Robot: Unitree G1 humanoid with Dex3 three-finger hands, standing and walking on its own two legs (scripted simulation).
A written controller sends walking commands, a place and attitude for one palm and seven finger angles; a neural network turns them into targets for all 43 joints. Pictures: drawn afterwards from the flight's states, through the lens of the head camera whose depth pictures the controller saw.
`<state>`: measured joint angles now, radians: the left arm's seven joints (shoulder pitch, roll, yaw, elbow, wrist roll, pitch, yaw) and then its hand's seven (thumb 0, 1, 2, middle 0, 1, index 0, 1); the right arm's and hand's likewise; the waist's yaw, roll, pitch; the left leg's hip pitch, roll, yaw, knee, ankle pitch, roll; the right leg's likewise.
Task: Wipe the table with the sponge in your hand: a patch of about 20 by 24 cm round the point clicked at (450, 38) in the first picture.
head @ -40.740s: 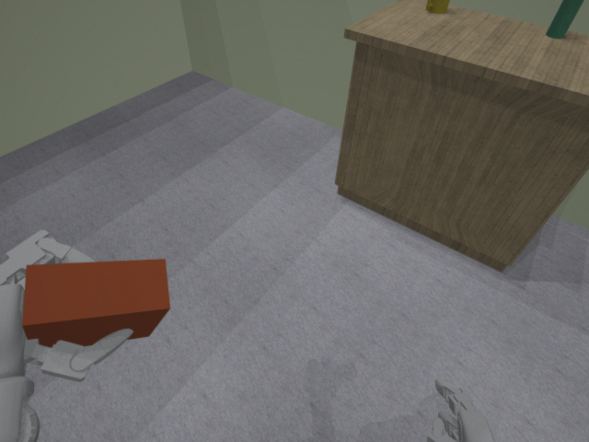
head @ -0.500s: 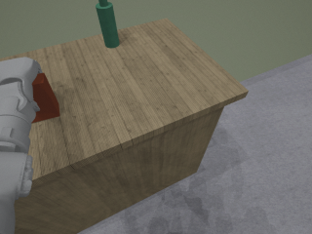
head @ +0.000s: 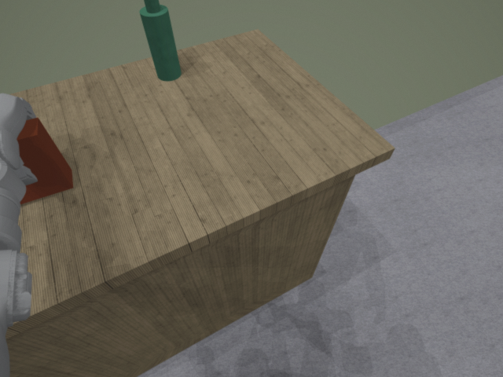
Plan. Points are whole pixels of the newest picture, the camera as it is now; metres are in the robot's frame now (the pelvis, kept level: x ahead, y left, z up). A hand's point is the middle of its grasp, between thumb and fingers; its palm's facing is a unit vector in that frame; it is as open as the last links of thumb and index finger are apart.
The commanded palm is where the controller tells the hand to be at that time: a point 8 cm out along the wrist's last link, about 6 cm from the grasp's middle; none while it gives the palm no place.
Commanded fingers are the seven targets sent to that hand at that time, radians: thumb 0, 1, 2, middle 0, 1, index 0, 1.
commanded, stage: slide back across to the first lane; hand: left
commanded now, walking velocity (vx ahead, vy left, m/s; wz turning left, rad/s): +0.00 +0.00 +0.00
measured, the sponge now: (22, 173) +0.42 +0.37 +0.09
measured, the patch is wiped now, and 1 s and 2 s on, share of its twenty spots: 1.00 1.00 1.00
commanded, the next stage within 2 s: wipe back along the first lane in 0.32 s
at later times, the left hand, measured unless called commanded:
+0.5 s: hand out of the picture +0.41 +0.42 +0.14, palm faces -0.14 +0.01 -0.99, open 9.6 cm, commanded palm +0.39 +0.40 +0.18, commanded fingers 0.00 0.10 1.30 -1.20 -1.60 -1.20 -1.60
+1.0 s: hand out of the picture +0.37 +0.40 +0.13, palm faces -0.06 +0.00 -1.00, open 9.6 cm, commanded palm +0.34 +0.39 +0.16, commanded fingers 0.00 0.10 1.30 -1.20 -1.60 -1.20 -1.60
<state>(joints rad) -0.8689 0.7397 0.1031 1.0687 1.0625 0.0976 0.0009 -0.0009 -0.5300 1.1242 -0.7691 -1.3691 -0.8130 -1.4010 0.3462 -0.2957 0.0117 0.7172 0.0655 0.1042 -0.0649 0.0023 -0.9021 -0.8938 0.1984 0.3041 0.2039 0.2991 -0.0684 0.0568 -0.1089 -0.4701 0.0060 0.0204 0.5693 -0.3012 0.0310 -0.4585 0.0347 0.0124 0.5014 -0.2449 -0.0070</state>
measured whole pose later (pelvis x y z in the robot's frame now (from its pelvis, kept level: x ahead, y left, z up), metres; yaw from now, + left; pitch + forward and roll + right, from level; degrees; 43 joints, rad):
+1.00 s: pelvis +0.00 +0.01 +0.00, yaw +2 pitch +7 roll -1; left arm -0.58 0.70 0.09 0.72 0.98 0.11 -0.05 -0.03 -0.47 1.10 -0.71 -1.42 -0.75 -1.46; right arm 0.26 -0.30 0.01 0.67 0.07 0.13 -0.05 0.00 -0.90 -0.89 0.20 0.30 0.20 0.30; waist 0.02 0.07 -0.08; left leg -0.36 -0.03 0.00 0.52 -0.29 0.05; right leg -0.34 0.00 0.00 0.46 -0.24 0.01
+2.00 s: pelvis +0.01 +0.01 +0.01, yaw +3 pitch +3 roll -1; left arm -0.12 0.59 0.05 0.06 0.91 0.34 -0.07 0.00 -0.46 1.09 -0.70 -1.43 -0.74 -1.47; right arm 0.11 -0.28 0.05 0.62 0.06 0.08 -0.03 0.01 -0.90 -0.89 0.20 0.30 0.20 0.30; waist 0.09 0.09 -0.06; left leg -0.24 -0.04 -0.01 0.49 -0.29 0.05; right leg -0.22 -0.01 -0.01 0.44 -0.26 0.01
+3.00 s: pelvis -0.01 -0.01 +0.01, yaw +4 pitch -1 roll -1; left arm -0.15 0.61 0.02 0.05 0.88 0.30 -0.13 -0.01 -0.49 1.09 -0.76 -1.37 -0.80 -1.40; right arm 0.07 -0.27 0.06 0.66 0.05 0.04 -0.08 0.01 -0.90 -0.89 0.20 0.30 0.20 0.30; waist 0.12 0.10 -0.02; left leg -0.19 -0.02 -0.04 0.46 -0.26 0.02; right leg -0.17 0.01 -0.04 0.42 -0.24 -0.02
